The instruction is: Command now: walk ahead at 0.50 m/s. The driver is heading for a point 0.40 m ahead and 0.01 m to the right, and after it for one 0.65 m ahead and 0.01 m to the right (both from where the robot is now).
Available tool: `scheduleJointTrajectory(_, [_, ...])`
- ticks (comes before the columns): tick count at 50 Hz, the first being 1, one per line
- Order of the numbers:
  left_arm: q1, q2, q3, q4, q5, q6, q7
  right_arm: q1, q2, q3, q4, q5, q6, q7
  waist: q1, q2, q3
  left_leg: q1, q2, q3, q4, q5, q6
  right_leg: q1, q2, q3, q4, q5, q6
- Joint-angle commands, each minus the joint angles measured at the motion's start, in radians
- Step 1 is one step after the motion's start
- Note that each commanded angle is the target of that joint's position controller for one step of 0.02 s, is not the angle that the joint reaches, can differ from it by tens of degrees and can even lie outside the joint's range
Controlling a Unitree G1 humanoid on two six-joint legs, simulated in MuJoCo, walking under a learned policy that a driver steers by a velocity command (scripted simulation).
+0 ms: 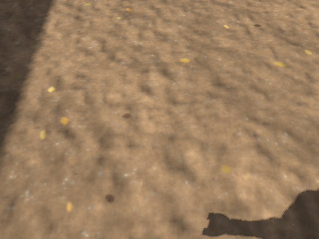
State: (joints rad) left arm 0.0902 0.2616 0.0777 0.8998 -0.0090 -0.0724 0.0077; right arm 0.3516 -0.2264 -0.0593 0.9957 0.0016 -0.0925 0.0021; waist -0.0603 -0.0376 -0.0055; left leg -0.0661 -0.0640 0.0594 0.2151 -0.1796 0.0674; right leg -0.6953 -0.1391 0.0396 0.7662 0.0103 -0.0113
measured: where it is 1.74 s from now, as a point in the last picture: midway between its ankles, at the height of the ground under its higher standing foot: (161, 217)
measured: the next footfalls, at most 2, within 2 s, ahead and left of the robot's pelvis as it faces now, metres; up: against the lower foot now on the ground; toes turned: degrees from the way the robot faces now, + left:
right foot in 0.22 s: +0.31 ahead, -0.16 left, +0.00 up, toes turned -3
left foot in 0.76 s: +0.62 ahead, +0.09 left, +0.00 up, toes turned +3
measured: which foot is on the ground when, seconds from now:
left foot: down 0.00-0.24, up 0.26-0.74, down 0.76-1.00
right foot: up 0.00-0.20, down 0.22-0.76, up 0.78-1.00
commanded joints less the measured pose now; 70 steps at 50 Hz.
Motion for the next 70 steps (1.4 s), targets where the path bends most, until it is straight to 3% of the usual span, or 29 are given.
scheduleJointTrajectory(1, [-0.098,0.028,-0.003,-0.067,-0.004,-0.012,-0.011,0.010,-0.161,-0.029,-0.039,0.009,-0.010,-0.010,0.001,0.093,0.066,-0.040,0.251,-0.121,-0.108,0.180,0.128,0.029,0.029,-0.037,-0.132,0.109,0.004])
scheduleJointTrajectory(5, [-0.193,0.035,-0.012,-0.108,-0.012,-0.021,-0.034,0.072,-0.170,-0.035,-0.004,0.013,0.009,-0.012,-0.025,0.097,0.098,0.096,0.304,-0.125,-0.051,0.215,0.127,-0.007,0.048,-0.041,-0.223,0.039,-0.016])
scheduleJointTrajectory(7, [-0.190,0.052,-0.009,-0.120,-0.014,-0.028,-0.045,0.068,-0.182,-0.041,0.003,0.016,0.019,-0.017,-0.004,0.112,0.091,0.150,0.333,-0.132,-0.004,0.296,0.113,0.021,0.061,-0.044,-0.252,-0.033,-0.041])
scheduleJointTrajectory(9, [-0.085,0.094,0.010,-0.098,-0.013,-0.032,-0.047,0.027,-0.199,-0.047,-0.005,0.018,0.027,-0.019,0.065,0.139,0.022,0.157,0.323,-0.111,0.114,0.561,0.087,0.203,0.111,-0.086,-0.275,-0.086,-0.073])
scheduleJointTrajectory(10, [0.066,0.133,0.033,-0.050,-0.009,-0.032,-0.042,0.007,-0.184,-0.041,-0.011,0.019,0.032,-0.019,0.140,0.127,-0.066,0.115,0.274,-0.071,0.282,0.676,0.062,0.411,0.142,-0.110,-0.291,-0.065,-0.101])
scheduleJointTrajectory(11, [0.258,0.200,0.056,-0.003,0.003,-0.032,-0.033,0.005,-0.154,-0.026,-0.032,0.007,0.032,-0.019,0.205,0.060,-0.207,-0.076,0.220,-0.031,0.557,0.502,0.027,0.727,0.017,0.029,-0.250,-0.039,-0.159])
scheduleJointTrajectory(12, [0.357,0.286,0.075,0.022,0.011,-0.025,-0.030,0.115,-0.034,0.009,-0.045,0.000,0.011,-0.009,0.160,-0.187,-0.338,-0.491,0.034,-0.014,0.948,-0.048,-0.047,1.087,-0.227,0.500,-0.334,-0.210,-0.316])
scheduleJointTrajectory(13, [0.353,0.205,0.047,0.021,0.001,-0.022,-0.032,0.083,-0.084,0.000,-0.033,0.016,-0.016,-0.001,0.177,-0.195,-0.383,-0.621,0.026,-0.160,1.103,-0.382,-0.038,1.109,-0.259,0.693,-0.456,-0.304,-0.331])
scheduleJointTrajectory(14, [0.264,0.155,0.030,0.006,-0.005,-0.023,-0.030,0.000,-0.151,-0.018,-0.060,0.043,-0.032,0.004,0.166,-0.148,-0.234,-0.709,0.087,-0.167,1.152,-0.337,-0.020,0.992,-0.226,0.549,-0.465,-0.311,-0.282])
scheduleJointTrajectory(16, [0.125,0.097,0.011,-0.023,0.011,-0.027,-0.032,-0.098,-0.148,-0.023,-0.080,0.033,-0.033,-0.006,0.110,-0.016,-0.072,-0.653,0.178,-0.124,1.042,-0.178,-0.011,0.693,-0.149,0.323,-0.522,-0.183,-0.233])
scheduleJointTrajectory(18, [0.090,0.064,0.000,-0.020,0.022,-0.034,-0.038,-0.061,-0.117,-0.029,-0.069,0.021,-0.003,-0.013,0.054,-0.041,-0.038,-0.541,0.216,-0.133,0.955,-0.115,-0.012,0.549,-0.104,0.226,-0.583,-0.125,-0.216])
scheduleJointTrajectory(21, [0.134,0.106,0.009,0.004,0.016,-0.042,-0.027,-0.093,-0.092,-0.028,-0.084,0.012,0.020,-0.018,0.042,-0.025,0.004,-0.570,0.229,-0.120,0.840,-0.034,-0.037,0.499,-0.095,0.154,-0.642,-0.066,-0.236])
scheduleJointTrajectory(27, [0.224,0.127,0.011,0.035,0.003,-0.031,-0.002,-0.296,-0.073,-0.020,-0.143,0.007,0.012,-0.004,0.094,-0.019,0.051,-0.601,0.192,-0.081,0.488,0.268,-0.063,0.547,-0.046,0.030,-0.663,-0.008,-0.189])
scheduleJointTrajectory(33, [0.321,0.142,0.019,0.086,-0.008,-0.008,0.003,-0.448,-0.077,-0.006,-0.201,0.020,0.001,0.027,0.137,-0.023,0.095,-0.616,0.156,-0.066,0.323,0.217,-0.039,0.718,-0.108,0.025,-0.597,0.009,-0.178])
scheduleJointTrajectory(36, [0.293,0.164,0.029,0.086,-0.011,0.006,0.008,-0.384,-0.121,-0.020,-0.198,0.022,-0.009,0.037,0.080,-0.054,0.052,-0.487,0.117,-0.039,0.286,0.108,0.002,0.773,-0.132,0.025,-0.494,0.224,-0.149])
scheduleJointTrajectory(38, [0.265,0.135,0.016,0.071,-0.004,0.017,0.012,-0.119,-0.205,-0.061,-0.119,-0.002,-0.013,0.029,-0.044,-0.031,-0.121,-0.088,0.096,-0.025,0.273,0.242,0.056,0.677,-0.029,-0.051,-0.151,0.447,-0.083])
scheduleJointTrajectory(39, [0.318,0.081,-0.004,0.046,0.026,0.010,0.013,0.023,-0.296,-0.079,-0.095,-0.025,-0.012,0.022,-0.048,0.142,-0.289,0.264,0.329,-0.293,0.341,0.509,0.148,0.402,0.073,-0.094,0.200,0.070,-0.024])
scheduleJointTrajectory(40, [0.433,-0.014,-0.032,0.073,0.014,-0.009,0.005,0.038,-0.297,-0.072,-0.079,-0.018,-0.005,0.029,-0.002,0.354,-0.421,0.467,0.501,-0.658,0.219,0.575,0.294,0.132,0.230,-0.002,0.477,-0.654,0.023])
scheduleJointTrajectory(41, [0.363,0.100,-0.004,0.080,-0.011,-0.022,0.002,0.022,-0.216,-0.050,-0.088,-0.001,-0.002,0.031,-0.033,0.220,-0.375,0.396,0.454,-0.593,0.202,0.564,0.254,0.078,0.179,0.109,0.571,-0.664,0.014])
scheduleJointTrajectory(42, [0.275,0.119,0.003,0.053,-0.028,-0.025,0.004,-0.074,-0.181,-0.037,-0.104,0.003,-0.001,0.025,-0.012,0.179,-0.233,0.257,0.422,-0.432,0.198,0.635,0.216,0.023,0.134,0.068,0.564,-0.599,0.009])
scheduleJointTrajectory(43, [0.232,0.112,0.003,0.051,-0.020,-0.018,0.012,-0.152,-0.150,-0.024,-0.116,-0.002,-0.002,0.025,0.020,0.093,-0.158,0.115,0.377,-0.331,0.172,0.676,0.190,0.051,0.084,0.033,0.509,-0.528,0.014])
scheduleJointTrajectory(46, [0.260,0.056,0.007,0.059,-0.001,0.025,0.024,-0.228,-0.092,-0.005,-0.103,-0.029,-0.005,0.025,0.101,0.113,-0.105,-0.149,0.312,-0.198,0.089,0.698,0.171,0.251,0.033,0.023,0.354,-0.418,0.021])
scheduleJointTrajectory(51, [0.188,0.035,-0.004,0.037,0.010,0.051,0.034,-0.257,-0.142,-0.009,-0.076,-0.027,0.006,0.000,0.112,0.137,-0.118,-0.204,0.268,-0.088,0.058,0.687,0.162,0.355,0.043,-0.007,0.023,-0.235,0.040])
scheduleJointTrajectory(57, [0.114,0.059,0.004,0.037,0.016,0.069,0.030,-0.237,-0.123,0.005,-0.038,-0.006,0.041,-0.010,0.104,0.113,-0.057,-0.216,0.248,-0.124,0.074,0.197,0.111,0.478,0.069,-0.029,-0.256,-0.128,0.017])
scheduleJointTrajectory(59, [0.109,0.107,0.011,0.037,0.032,0.065,0.033,-0.172,-0.086,0.017,-0.019,-0.013,0.044,-0.010,0.079,0.036,-0.040,-0.239,0.170,-0.107,0.137,-0.012,0.026,0.564,0.005,0.039,-0.353,0.106,-0.012])
scheduleJointTrajectory(60, [0.081,0.164,0.019,0.031,0.021,0.066,0.038,-0.093,-0.086,0.012,-0.008,-0.023,0.042,-0.008,0.005,-0.070,-0.034,-0.278,0.097,-0.065,0.163,-0.105,-0.007,0.586,-0.035,0.070,-0.320,0.180,-0.049])
scheduleJointTrajectory(61, [0.060,0.121,0.013,0.047,0.010,0.068,0.032,-0.078,-0.061,0.018,-0.002,-0.022,0.049,-0.014,-0.002,-0.125,-0.043,-0.217,0.077,-0.035,0.147,-0.100,-0.026,0.520,-0.019,0.065,-0.333,0.003,-0.065])
scheduleJointTrajectory(63, [0.041,0.069,0.003,0.052,0.014,0.063,0.022,-0.164,-0.101,0.011,-0.012,-0.011,0.067,-0.025,0.041,-0.050,-0.006,-0.170,0.086,-0.030,0.170,-0.041,-0.031,0.451,0.031,0.035,-0.353,-0.078,-0.025])
scheduleJointTrajectory(70, [0.054,0.077,0.001,0.099,0.009,0.050,0.026,-0.169,-0.104,0.006,0.010,-0.006,0.082,-0.028,0.052,0.000,-0.053,-0.123,0.107,-0.039,0.204,0.132,-0.031,0.533,0.054,0.008,-0.298,0.116,-0.028])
